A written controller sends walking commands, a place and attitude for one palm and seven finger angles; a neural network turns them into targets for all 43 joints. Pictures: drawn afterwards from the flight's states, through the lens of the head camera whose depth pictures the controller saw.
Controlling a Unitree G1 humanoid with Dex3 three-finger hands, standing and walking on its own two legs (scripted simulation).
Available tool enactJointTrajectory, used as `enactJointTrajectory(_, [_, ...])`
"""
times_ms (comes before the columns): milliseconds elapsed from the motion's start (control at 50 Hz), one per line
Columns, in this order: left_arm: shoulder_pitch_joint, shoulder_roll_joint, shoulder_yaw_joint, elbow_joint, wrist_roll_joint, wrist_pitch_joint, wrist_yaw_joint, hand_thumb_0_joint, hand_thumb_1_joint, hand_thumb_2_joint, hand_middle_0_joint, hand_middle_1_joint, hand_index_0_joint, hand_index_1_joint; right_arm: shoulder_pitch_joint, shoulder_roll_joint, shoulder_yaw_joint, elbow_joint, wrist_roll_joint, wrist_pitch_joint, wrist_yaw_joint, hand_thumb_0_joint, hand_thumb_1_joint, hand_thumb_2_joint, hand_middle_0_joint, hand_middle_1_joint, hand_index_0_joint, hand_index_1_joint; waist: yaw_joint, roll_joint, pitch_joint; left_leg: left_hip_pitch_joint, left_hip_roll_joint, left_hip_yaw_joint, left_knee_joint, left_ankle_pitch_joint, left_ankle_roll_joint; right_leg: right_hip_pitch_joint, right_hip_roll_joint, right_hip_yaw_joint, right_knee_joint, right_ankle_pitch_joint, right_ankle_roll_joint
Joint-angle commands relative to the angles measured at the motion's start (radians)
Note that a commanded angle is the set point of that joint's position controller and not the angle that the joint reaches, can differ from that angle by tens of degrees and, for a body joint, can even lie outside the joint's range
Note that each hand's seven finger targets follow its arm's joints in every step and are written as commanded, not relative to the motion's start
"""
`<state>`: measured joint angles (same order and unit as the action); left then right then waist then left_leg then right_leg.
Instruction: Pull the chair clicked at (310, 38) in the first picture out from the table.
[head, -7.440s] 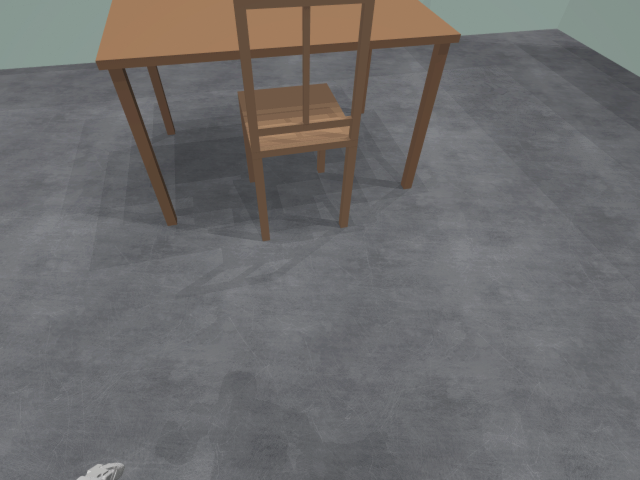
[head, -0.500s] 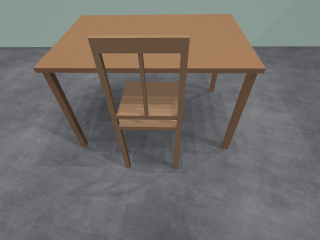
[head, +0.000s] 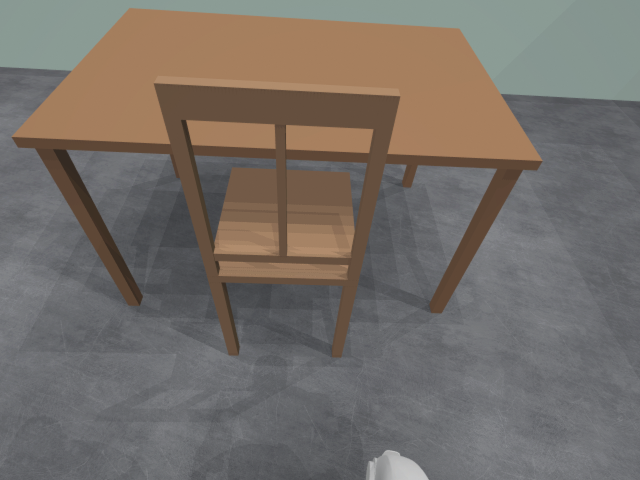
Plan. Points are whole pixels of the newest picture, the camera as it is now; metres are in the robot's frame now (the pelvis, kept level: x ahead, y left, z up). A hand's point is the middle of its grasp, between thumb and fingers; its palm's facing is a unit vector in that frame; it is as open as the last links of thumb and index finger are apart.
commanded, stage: take the last steps up to it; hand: left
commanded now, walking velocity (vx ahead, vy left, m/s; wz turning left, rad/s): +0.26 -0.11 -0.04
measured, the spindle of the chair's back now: (282, 197) +0.63 +0.11 -0.06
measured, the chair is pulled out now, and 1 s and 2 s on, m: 0.00 0.00 0.00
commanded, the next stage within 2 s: come to a stop and stand still in 0.24 s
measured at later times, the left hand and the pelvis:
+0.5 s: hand (259, 432) +0.22 +0.10 -0.17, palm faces +0.02 -0.98 -0.21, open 7.2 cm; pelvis +0.16 -0.08 -0.01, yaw -1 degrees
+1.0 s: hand out of the picture +0.16 +0.10 -0.17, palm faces +0.05 -0.95 -0.29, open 7.4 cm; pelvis +0.15 -0.09 -0.01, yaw -1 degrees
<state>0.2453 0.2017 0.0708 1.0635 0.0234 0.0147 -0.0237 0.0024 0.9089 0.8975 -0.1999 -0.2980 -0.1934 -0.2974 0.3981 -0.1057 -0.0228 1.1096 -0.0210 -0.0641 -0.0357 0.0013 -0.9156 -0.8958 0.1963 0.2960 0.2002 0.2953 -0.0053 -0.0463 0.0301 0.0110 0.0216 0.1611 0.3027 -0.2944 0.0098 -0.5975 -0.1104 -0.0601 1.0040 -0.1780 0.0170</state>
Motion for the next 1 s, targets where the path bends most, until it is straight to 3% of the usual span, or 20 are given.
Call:
enactJointTrajectory(0, [-0.123, -0.002, -0.013, -0.092, -0.004, -0.023, -0.007, 0.0, 0.9, 0.9, -0.2, -0.3, -0.2, -0.3, 0.094, -0.158, -0.037, -0.008, -0.009, -0.012, -0.004, 0.0, -0.9, -0.9, 0.2, 0.3, 0.2, 0.3, -0.039, 0.175, 0.142, -0.006, 0.278, -0.119, -0.095, 0.477, 0.128, -0.088, -0.01, -0.024, -0.194, 0.002, -0.018])
enactJointTrajectory(80, [-0.109, 0.017, -0.007, -0.098, -0.008, -0.034, -0.005, 0.0, 0.9, 0.9, -0.2, -0.3, -0.2, -0.3, 0.063, -0.195, -0.048, -0.002, -0.012, -0.002, -0.002, 0.0, -0.9, -0.9, 0.2, 0.3, 0.2, 0.3, -0.014, 0.179, 0.104, -0.04, 0.296, -0.1, -0.004, 0.608, 0.115, 0.124, 0.041, -0.061, -0.346, -0.042, -0.067])
enactJointTrajectory(120, [0.097, 0.057, 0.006, -0.031, -0.003, -0.053, 0.002, 0.0, 0.9, 0.9, -0.2, -0.3, -0.2, -0.3, 0.045, -0.202, -0.05, 0.001, -0.003, 0.004, 0.002, 0.0, -0.9, -0.9, 0.2, 0.3, 0.2, 0.3, 0.078, 0.123, -0.008, -0.095, 0.237, -0.049, 0.243, 0.677, 0.07, 0.427, 0.099, -0.102, -0.462, 0.042, -0.085])
enactJointTrajectory(140, [0.225, 0.124, 0.022, 0.009, 0.002, -0.063, 0.012, 0.0, 0.9, 0.9, -0.2, -0.3, -0.2, -0.3, 0.056, -0.176, -0.045, 0.001, 0.006, 0.003, 0.013, 0.0, -0.9, -0.9, 0.2, 0.3, 0.2, 0.3, 0.13, 0.005, -0.092, -0.251, 0.176, -0.025, 0.459, 0.511, 0.043, 0.661, 0.037, -0.016, -0.494, 0.086, -0.113])
enactJointTrajectory(160, [0.307, 0.223, 0.049, 0.021, 0.004, -0.07, 0.024, 0.0, 0.9, 0.9, -0.2, -0.3, -0.2, -0.3, 0.118, -0.098, -0.031, -0.016, 0.021, 0.001, 0.018, 0.0, -0.9, -0.9, 0.2, 0.3, 0.2, 0.3, 0.135, -0.23, -0.22, -0.48, 0.011, 0.001, 0.816, -0.156, 0.004, 0.843, -0.258, 0.403, -0.593, 0.212, -0.231])
enactJointTrajectory(180, [0.293, 0.249, 0.043, 0.014, -0.018, -0.066, 0.027, 0.0, 0.9, 0.9, -0.2, -0.3, -0.2, -0.3, 0.074, -0.117, -0.028, -0.039, 0.026, 0.012, 0.013, 0.0, -0.9, -0.9, 0.2, 0.3, 0.2, 0.3, 0.121, -0.153, -0.228, -0.495, 0.007, -0.122, 1.005, -0.329, 0.026, 0.722, -0.334, 0.499, -0.709, 0.157, -0.3])
enactJointTrajectory(220, [0.075, 0.156, 0.018, -0.044, -0.018, -0.06, 0.033, 0.0, 0.9, 0.9, -0.2, -0.3, -0.2, -0.3, 0.011, -0.115, -0.037, -0.052, 0.01, 0.022, 0.018, 0.0, -0.9, -0.9, 0.2, 0.3, 0.2, 0.3, 0.052, -0.082, -0.095, -0.548, 0.075, -0.183, 1.073, -0.161, 0.03, 0.502, -0.259, 0.402, -0.779, -0.11, -0.26])
enactJointTrajectory(240, [0.003, 0.116, 0.006, -0.061, -0.017, -0.061, 0.04, 0.0, 0.9, 0.9, -0.2, -0.3, -0.2, -0.3, 0.008, -0.101, -0.036, -0.042, 0.002, 0.031, 0.02, 0.0, -0.9, -0.9, 0.2, 0.3, 0.2, 0.3, 0.016, 0.011, -0.059, -0.515, 0.101, -0.184, 1.034, -0.099, 0.026, 0.41, -0.226, 0.305, -0.786, -0.104, -0.241])
enactJointTrajectory(300, [-0.048, 0.056, -0.016, -0.063, -0.007, -0.075, 0.047, 0.0, 0.9, 0.9, -0.2, -0.3, -0.2, -0.3, 0.047, -0.072, -0.024, -0.027, -0.007, 0.055, 0.021, 0.0, -0.9, -0.9, 0.2, 0.3, 0.2, 0.3, -0.044, 0.0, -0.041, -0.417, 0.107, -0.151, 0.856, -0.067, -0.001, 0.274, -0.163, 0.122, -0.799, 0.1, -0.212])
enactJointTrajectory(460, [-0.006, 0.079, -0.026, -0.028, -0.01, -0.053, 0.061, 0.0, 0.9, 0.9, -0.2, -0.3, -0.2, -0.3, -0.055, -0.062, 0.002, -0.041, 0.016, 0.068, 0.007, 0.0, -0.9, -0.9, 0.2, 0.3, 0.2, 0.3, -0.008, 0.007, -0.069, -0.292, 0.049, -0.135, 0.341, -0.01, -0.048, 0.403, -0.157, 0.104, -0.678, 0.518, -0.209])
enactJointTrajectory(520, [0.008, 0.086, -0.021, -0.019, -0.017, -0.032, 0.066, 0.0, 0.9, 0.9, -0.2, -0.3, -0.2, -0.3, -0.078, -0.102, -0.013, -0.048, 0.013, 0.077, 0.004, 0.0, -0.9, -0.9, 0.2, 0.3, 0.2, 0.3, -0.01, -0.004, -0.055, -0.177, 0.058, -0.154, 0.152, 0.202, -0.036, 0.37, -0.126, 0.099, -0.608, 0.399, -0.144])
enactJointTrajectory(580, [0.029, 0.06, -0.023, -0.041, -0.014, -0.005, 0.073, 0.0, 0.9, 0.9, -0.2, -0.3, -0.2, -0.3, -0.149, -0.162, -0.023, -0.086, 0.004, 0.078, -0.002, 0.0, -0.9, -0.9, 0.2, 0.3, 0.2, 0.3, 0.02, 0.163, 0.006, -0.2, 0.186, -0.259, 0.1, 0.54, 0.047, 0.328, 0.001, 0.029, -0.522, 0.136, -0.054])
enactJointTrajectory(660, [0.071, 0.057, -0.024, -0.038, -0.011, 0.011, 0.065, 0.0, 0.9, 0.9, -0.2, -0.3, -0.2, -0.3, -0.234, -0.198, -0.029, -0.132, 0.005, 0.082, -0.008, 0.0, -0.9, -0.9, 0.2, 0.3, 0.2, 0.3, 0.044, 0.193, -0.026, -0.269, 0.247, -0.32, 0.007, 0.486, 0.131, 0.381, 0.049, 0.012, -0.381, -0.183, -0.03])
enactJointTrajectory(760, [0.13, 0.044, -0.027, -0.033, -0.003, 0.008, 0.064, 0.0, 0.9, 0.9, -0.2, -0.3, -0.2, -0.3, -0.288, -0.2, -0.037, -0.154, 0.009, 0.085, 0.0, 0.0, -0.9, -0.9, 0.2, 0.3, 0.2, 0.3, 0.056, 0.114, -0.076, -0.293, 0.203, -0.27, 0.067, 0.292, 0.114, 0.409, 0.043, 0.053, -0.45, -0.094, -0.028])
enactJointTrajectory(780, [0.127, 0.057, -0.028, -0.035, 0.001, 0.002, 0.064, 0.0, 0.9, 0.9, -0.2, -0.3, -0.2, -0.3, -0.288, -0.182, -0.035, -0.156, 0.011, 0.087, 0.005, 0.0, -0.9, -0.9, 0.2, 0.3, 0.2, 0.3, 0.047, 0.052, -0.059, -0.312, 0.148, -0.239, 0.099, 0.141, 0.075, 0.399, 0.013, 0.113, -0.553, -0.055, -0.039])
enactJointTrajectory(800, [0.196, 0.078, -0.04, -0.051, 0.005, -0.015, 0.097, 0.0, 0.9, 0.9, -0.2, -0.3, -0.2, -0.3, -0.277, -0.22, -0.044, -0.201, 0.029, 0.06, 0.007, 0.0, -0.9, -0.9, 0.2, 0.3, 0.2, 0.3, 0.052, -0.031, -0.099, -0.246, 0.116, -0.126, 0.307, 0.12, 0.011, 0.389, -0.075, 0.165, -0.634, 0.316, -0.009])
enactJointTrajectory(820, [0.093, 0.136, -0.029, -0.112, 0.006, -0.029, 0.091, 0.0, 0.9, 0.9, -0.2, -0.3, -0.2, -0.3, -0.188, -0.136, -0.031, -0.209, 0.021, 0.081, 0.026, 0.0, -0.9, -0.9, 0.2, 0.3, 0.2, 0.3, -0.005, -0.145, -0.137, -0.344, -0.008, -0.1, 0.439, -0.088, -0.008, 0.407, -0.176, 0.298, -0.678, 0.129, -0.089])
enactJointTrajectory(840, [0.082, 0.136, -0.023, -0.134, 0.005, -0.045, 0.092, 0.0, 0.9, 0.9, -0.2, -0.3, -0.2, -0.3, -0.197, -0.133, -0.028, -0.214, 0.009, 0.098, 0.031, 0.0, -0.9, -0.9, 0.2, 0.3, 0.2, 0.3, 0.013, -0.07, -0.118, -0.366, -0.005, -0.143, 0.547, -0.129, -0.003, 0.37, -0.226, 0.375, -0.727, 0.053, -0.16])
enactJointTrajectory(880, [0.058, 0.119, -0.023, -0.16, 0.007, -0.046, 0.086, 0.0, 0.9, 0.9, -0.2, -0.3, -0.2, -0.3, -0.187, -0.118, -0.036, -0.221, 0.013, 0.102, 0.037, 0.0, -0.9, -0.9, 0.2, 0.3, 0.2, 0.3, -0.016, 0.007, -0.033, -0.396, -0.001, -0.163, 0.648, -0.109, 0.003, 0.299, -0.184, 0.299, -0.722, 0.029, -0.223])
enactJointTrajectory(980, [0.075, 0.121, -0.01, -0.172, 0.011, -0.029, 0.078, 0.0, 0.9, 0.9, -0.2, -0.3, -0.2, -0.3, -0.158, -0.115, -0.031, -0.229, 0.01, 0.105, 0.038, 0.0, -0.9, -0.9, 0.2, 0.3, 0.2, 0.3, 0.009, -0.085, 0.039, -0.362, -0.008, -0.118, 0.494, -0.138, 0.005, 0.259, -0.136, 0.232, -0.788, -0.249, -0.2])
